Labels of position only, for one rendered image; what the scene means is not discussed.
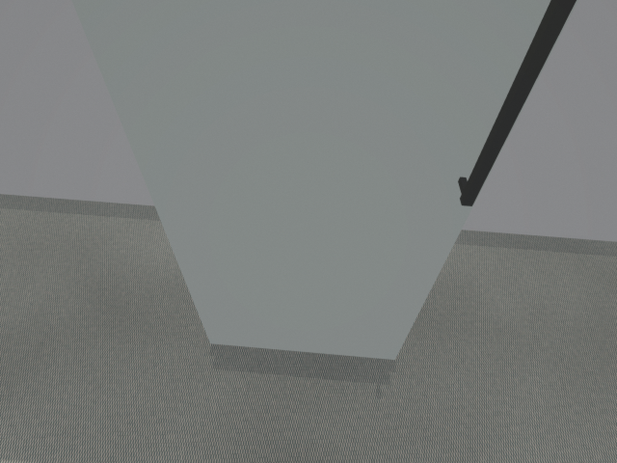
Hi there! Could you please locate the handle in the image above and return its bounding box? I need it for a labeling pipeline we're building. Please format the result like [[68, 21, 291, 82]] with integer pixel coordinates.
[[458, 0, 576, 206]]

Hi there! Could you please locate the fridge door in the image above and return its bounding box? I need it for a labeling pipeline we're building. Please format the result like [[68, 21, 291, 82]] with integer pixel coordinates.
[[71, 0, 578, 360]]

